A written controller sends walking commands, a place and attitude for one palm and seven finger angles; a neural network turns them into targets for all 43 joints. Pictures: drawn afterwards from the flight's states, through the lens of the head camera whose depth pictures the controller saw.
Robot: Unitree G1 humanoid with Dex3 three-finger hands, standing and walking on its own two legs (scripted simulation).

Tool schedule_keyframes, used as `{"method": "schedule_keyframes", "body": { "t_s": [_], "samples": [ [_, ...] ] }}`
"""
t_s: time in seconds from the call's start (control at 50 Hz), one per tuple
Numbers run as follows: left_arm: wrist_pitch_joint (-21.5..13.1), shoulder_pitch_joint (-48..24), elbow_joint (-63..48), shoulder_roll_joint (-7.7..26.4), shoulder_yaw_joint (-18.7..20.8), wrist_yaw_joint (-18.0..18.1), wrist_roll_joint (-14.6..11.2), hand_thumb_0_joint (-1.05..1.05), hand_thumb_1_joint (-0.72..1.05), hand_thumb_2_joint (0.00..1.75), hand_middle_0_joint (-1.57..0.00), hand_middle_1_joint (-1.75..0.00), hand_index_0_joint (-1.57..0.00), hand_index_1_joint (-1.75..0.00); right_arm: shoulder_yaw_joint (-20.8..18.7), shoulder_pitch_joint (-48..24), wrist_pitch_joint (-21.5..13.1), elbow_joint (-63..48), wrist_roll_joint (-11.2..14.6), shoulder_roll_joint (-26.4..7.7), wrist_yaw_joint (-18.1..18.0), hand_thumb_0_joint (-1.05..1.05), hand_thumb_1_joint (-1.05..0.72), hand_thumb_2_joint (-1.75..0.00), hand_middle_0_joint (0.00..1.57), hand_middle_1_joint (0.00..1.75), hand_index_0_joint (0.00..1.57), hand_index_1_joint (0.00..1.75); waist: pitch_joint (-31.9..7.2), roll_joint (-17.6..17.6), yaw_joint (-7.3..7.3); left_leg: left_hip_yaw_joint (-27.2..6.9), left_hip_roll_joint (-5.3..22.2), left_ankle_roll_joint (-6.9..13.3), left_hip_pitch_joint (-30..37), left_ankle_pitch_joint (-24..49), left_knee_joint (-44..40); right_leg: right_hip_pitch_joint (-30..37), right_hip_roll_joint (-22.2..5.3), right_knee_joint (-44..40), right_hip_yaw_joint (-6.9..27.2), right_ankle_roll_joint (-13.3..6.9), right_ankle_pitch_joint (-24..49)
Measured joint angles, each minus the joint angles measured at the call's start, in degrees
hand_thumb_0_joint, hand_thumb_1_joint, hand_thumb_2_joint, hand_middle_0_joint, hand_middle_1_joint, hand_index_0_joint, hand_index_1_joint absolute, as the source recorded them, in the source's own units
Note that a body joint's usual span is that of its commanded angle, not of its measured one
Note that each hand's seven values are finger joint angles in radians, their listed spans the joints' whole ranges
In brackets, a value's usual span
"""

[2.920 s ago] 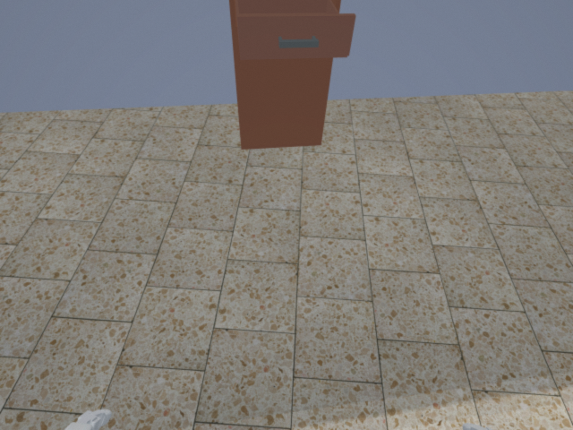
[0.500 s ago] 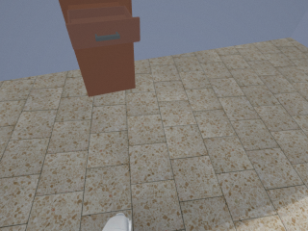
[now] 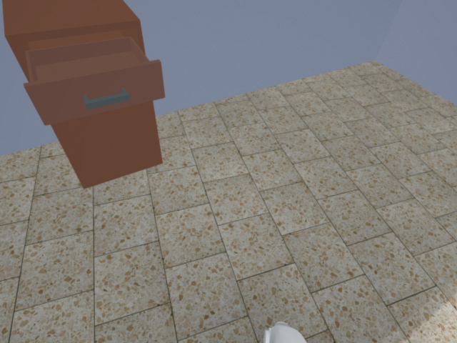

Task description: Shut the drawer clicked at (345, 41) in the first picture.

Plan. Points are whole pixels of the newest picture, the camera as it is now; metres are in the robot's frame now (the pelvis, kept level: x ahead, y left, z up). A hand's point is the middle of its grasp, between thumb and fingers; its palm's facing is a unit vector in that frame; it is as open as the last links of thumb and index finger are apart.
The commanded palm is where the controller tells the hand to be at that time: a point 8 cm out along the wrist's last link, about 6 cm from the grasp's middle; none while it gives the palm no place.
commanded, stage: walk to a spot facing it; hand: left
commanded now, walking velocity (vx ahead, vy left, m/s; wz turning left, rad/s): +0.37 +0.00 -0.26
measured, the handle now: (106, 97) +0.82 +0.44 -0.06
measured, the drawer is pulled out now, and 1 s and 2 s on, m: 0.30 0.30 0.30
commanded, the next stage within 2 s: turn to face it in 0.80 s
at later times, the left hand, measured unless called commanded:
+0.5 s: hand (172, 302) +0.24 +0.13 -0.17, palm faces +0.01 -0.98 -0.22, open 7.2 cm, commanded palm none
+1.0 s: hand (164, 228) +0.42 +0.18 -0.18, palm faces -0.03 -0.98 -0.18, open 7.4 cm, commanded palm none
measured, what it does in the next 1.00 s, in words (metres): walks ahead: right foot, then left foot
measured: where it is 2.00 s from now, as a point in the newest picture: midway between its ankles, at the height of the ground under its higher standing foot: (226, 293)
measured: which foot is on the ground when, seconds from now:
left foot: down 0.00-0.22, up 0.24-0.70, down 0.72-1.00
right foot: up 0.00-0.18, down 0.20-0.72, up 0.74-1.00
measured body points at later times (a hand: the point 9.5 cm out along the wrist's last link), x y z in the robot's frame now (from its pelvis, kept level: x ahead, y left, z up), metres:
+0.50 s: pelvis +0.21 -0.06 +0.00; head +0.20 -0.06 +0.45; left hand +0.24 +0.18 -0.16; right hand +0.24 -0.30 -0.15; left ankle +0.29 +0.08 -0.68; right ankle +0.18 -0.14 -0.75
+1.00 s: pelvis +0.39 +0.00 +0.00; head +0.40 +0.02 +0.45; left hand +0.43 +0.23 -0.17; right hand +0.41 -0.24 -0.14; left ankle +0.41 +0.08 -0.75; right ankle +0.43 -0.15 -0.68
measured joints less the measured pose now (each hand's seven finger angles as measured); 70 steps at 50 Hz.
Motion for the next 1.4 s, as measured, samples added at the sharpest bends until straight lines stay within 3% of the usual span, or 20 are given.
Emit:
{"method": "schedule_keyframes", "body": {
  "t_s": [0.12,0.18,0.22,0.28,0.34,0.42,0.5,0.6,0.7,0.74,0.78,0.84,0.92,1.0,1.14,1.16,1.2,1.24,1.3,1.4],
  "samples": [
    [0.13,-3.38,0.11,-1.11,-0.98,-0.23,-0.26,0.01,0.91,0.90,-0.19,-0.30,-0.20,-0.30,0.68,4.18,0.53,1.91,-0.67,1.55,0.36,0.00,-0.92,-0.89,0.20,0.30,0.20,0.30,1.79,1.41,-3.12,2.00,1.41,-2.76,4.59,-4.80,0.55,4.80,1.67,-12.96,-3.27,-1.73,-3.38],
    [-1.05,-4.71,-0.52,-1.65,-1.32,-0.30,-0.25,0.01,0.91,0.90,-0.19,-0.30,-0.20,-0.30,0.91,6.10,1.04,3.12,-0.70,2.15,0.48,0.00,-0.91,-0.89,0.20,0.30,0.20,0.30,2.51,2.61,-3.86,2.54,3.59,-4.76,5.38,-9.34,5.07,9.48,3.94,-18.37,-5.16,-3.54,-5.82],
    [-2.96,-5.12,-1.04,-1.71,-1.20,-0.07,-0.12,0.01,0.90,0.90,-0.19,-0.30,-0.20,-0.30,1.04,6.66,1.78,4.22,-0.21,2.87,0.85,0.00,-0.91,-0.89,0.20,0.30,0.20,0.30,2.84,2.94,-3.18,1.35,6.46,-4.31,1.58,-12.37,17.27,11.21,5.14,-18.61,-5.88,-4.90,-3.57],
    [-4.58,-4.29,-0.95,-2.04,-1.11,0.51,-1.01,0.01,0.90,0.90,-0.19,-0.30,-0.20,-0.30,0.90,3.86,3.12,4.49,0.44,3.08,1.27,0.01,-0.91,-0.89,0.20,0.30,0.20,0.30,3.47,2.90,-2.41,-7.73,6.54,-2.72,-10.77,-11.67,44.30,13.61,6.12,-16.12,-6.55,-5.76,-9.00],
    [-5.28,-1.56,-0.38,-1.98,0.00,2.07,-1.91,-0.01,0.93,0.90,-0.20,-0.30,-0.21,-0.30,0.11,-0.38,3.57,2.50,0.17,2.16,1.03,0.01,-0.91,-0.89,0.20,0.30,0.20,0.30,2.14,3.13,-1.48,-11.14,6.71,-2.55,-20.67,-6.09,52.52,18.49,7.36,-21.23,-6.74,-5.20,-8.92],
    [-5.28,2.30,1.57,-0.60,-0.33,2.55,-1.04,-0.02,0.95,0.90,-0.20,-0.30,-0.21,-0.30,-0.88,-6.61,3.60,-1.69,-0.30,0.38,1.01,0.01,-0.91,-0.89,0.20,0.30,0.20,0.30,-0.12,3.62,-1.28,-11.71,7.72,-3.44,-29.14,-0.81,47.63,23.88,8.32,-27.80,-6.79,-5.38,-8.07],
    [-5.10,6.18,3.52,-0.91,-0.98,2.24,-0.84,-0.01,0.93,0.90,-0.20,-0.30,-0.20,-0.30,-1.81,-11.10,3.84,-4.28,-0.49,-2.18,1.38,0.02,-0.94,-0.89,0.20,0.30,0.20,0.30,-1.51,4.01,-0.33,-11.34,8.04,-4.11,-32.05,3.75,38.75,28.47,8.62,-31.81,-6.89,-4.56,-8.70],
    [-5.22,10.36,5.13,-1.54,-1.70,1.96,-0.70,0.00,0.92,0.90,-0.19,-0.30,-0.20,-0.30,-1.68,-15.02,3.95,-6.14,-0.38,-3.61,2.56,0.01,-0.94,-0.90,0.19,0.30,0.20,0.30,-1.01,3.21,1.88,-10.70,7.33,-3.75,-30.27,5.88,27.10,33.48,8.28,-33.98,-7.53,-2.85,-11.26],
    [-4.65,14.01,6.81,-1.94,-1.93,1.85,-0.59,0.00,0.91,0.90,-0.20,-0.30,-0.20,-0.30,-0.78,-17.66,3.04,-7.50,-0.48,-3.28,2.87,0.01,-0.92,-0.90,0.19,0.30,0.20,0.30,0.75,1.66,3.91,-8.62,4.74,-1.75,-23.52,3.55,17.36,36.46,6.05,-30.41,-7.83,-0.02,-17.01],
    [-3.82,14.76,7.64,-2.34,-1.98,1.62,-1.00,0.01,0.91,0.90,-0.20,-0.30,-0.20,-0.30,-0.53,-18.36,1.55,-8.27,-0.89,-2.97,2.41,0.01,-0.92,-0.90,0.19,0.30,0.20,0.30,1.73,1.45,3.82,-7.95,3.97,0.03,-21.97,5.50,17.12,31.99,4.41,-17.36,-6.28,-0.23,-21.43],
    [-2.75,13.88,8.10,-2.14,-1.91,1.43,-1.13,0.01,0.90,0.90,-0.20,-0.30,-0.20,-0.30,0.03,-18.32,0.82,-8.43,-0.74,-1.82,1.81,0.00,-0.92,-0.89,0.19,0.30,0.20,0.30,3.00,0.70,3.92,-6.43,3.44,0.84,-20.51,2.82,18.97,24.44,4.13,0.70,-2.24,-1.45,-23.12],
    [-1.92,11.88,7.65,-1.44,-1.29,1.22,-0.93,0.01,0.90,0.90,-0.20,-0.30,-0.20,-0.30,0.78,-16.15,0.80,-7.57,-0.58,0.22,1.15,0.00,-0.91,-0.89,0.20,0.30,0.20,0.30,2.97,0.13,3.68,-4.35,2.81,0.48,-16.01,2.01,14.97,14.61,3.36,14.15,-0.49,-1.86,-18.25],
    [-0.93,8.89,5.01,-1.03,-0.38,1.29,-0.61,0.01,0.91,0.90,-0.19,-0.30,-0.20,-0.30,-0.71,-13.32,0.11,-6.97,0.30,-0.24,-0.48,-0.03,-0.97,-0.89,0.20,0.30,0.21,0.30,2.13,0.10,2.91,-1.63,2.06,0.69,-10.66,2.86,8.60,6.05,1.98,14.38,0.36,-0.98,-11.76],
    [-0.52,5.01,2.74,-0.55,-0.32,1.66,-0.48,0.01,0.91,0.90,-0.19,-0.30,-0.20,-0.30,-0.29,-9.77,0.82,-4.79,0.06,-0.99,-0.28,-0.03,-0.96,-0.89,0.20,0.30,0.21,0.30,1.19,0.55,1.62,-1.12,1.54,0.47,-7.41,2.87,5.02,4.72,0.56,4.12,-0.79,0.31,-7.99],
    [-1.51,-1.80,-0.49,-0.72,-1.29,2.18,-0.73,0.01,0.91,0.90,-0.19,-0.30,-0.20,-0.30,0.51,-3.44,3.75,-0.78,-0.09,0.86,0.45,-0.01,-0.93,-0.89,0.20,0.30,0.20,0.30,0.95,1.38,-1.46,-5.23,1.24,-1.60,-8.11,-1.62,10.21,15.30,1.94,-18.90,-2.86,1.74,-5.81],
    [-1.86,-2.17,-0.96,-0.80,-1.35,2.22,-0.75,0.00,0.91,0.90,-0.19,-0.30,-0.20,-0.30,0.51,-2.66,4.29,-0.45,0.02,1.17,0.59,0.00,-0.93,-0.89,0.20,0.30,0.20,0.30,0.61,1.21,-1.52,-5.66,1.03,-2.08,-8.93,-2.97,12.26,17.17,1.91,-21.48,-3.18,0.72,-6.42],
    [-2.37,-3.26,-1.45,-2.14,-1.59,2.37,-0.67,0.00,0.91,0.90,-0.19,-0.30,-0.20,-0.30,0.22,-2.81,5.67,-0.16,0.29,0.73,0.82,0.00,-0.92,-0.89,0.20,0.30,0.20,0.30,1.02,3.32,-1.83,-7.86,1.86,-2.74,-12.10,-8.70,19.14,17.05,2.51,-20.14,-4.66,-1.04,-9.63],
    [-2.58,-3.85,-2.32,-3.23,-2.06,2.41,-0.69,0.00,0.91,0.90,-0.19,-0.30,-0.20,-0.30,-0.19,-3.53,6.82,-0.67,0.33,0.40,0.84,0.00,-0.92,-0.89,0.20,0.30,0.20,0.30,1.75,4.37,-2.36,-10.28,1.29,-3.36,-16.99,-14.23,30.54,17.75,1.85,-19.98,-6.57,-1.39,-9.59],
    [-2.42,-3.48,-3.22,-4.09,-1.95,2.98,-1.02,0.00,0.91,0.90,-0.20,-0.30,-0.21,-0.30,-0.72,-5.33,7.63,-1.77,0.31,-0.17,1.34,0.01,-0.91,-0.89,0.20,0.30,0.20,0.30,2.07,4.39,-2.08,-11.15,1.51,-4.46,-22.44,-13.58,41.94,19.68,0.92,-21.96,-8.60,-1.17,-8.94],
    [-1.21,-2.41,-4.00,-2.28,-1.10,3.48,-0.49,-0.01,0.92,0.90,-0.20,-0.30,-0.21,-0.30,-1.54,-8.90,8.08,-5.01,0.13,-1.42,1.96,0.01,-0.91,-0.89,0.20,0.30,0.20,0.30,1.43,2.71,-1.28,-10.22,2.92,-5.41,-23.77,-11.13,37.54,21.28,-1.16,-22.64,-11.56,-0.12,-9.37]
  ]
}}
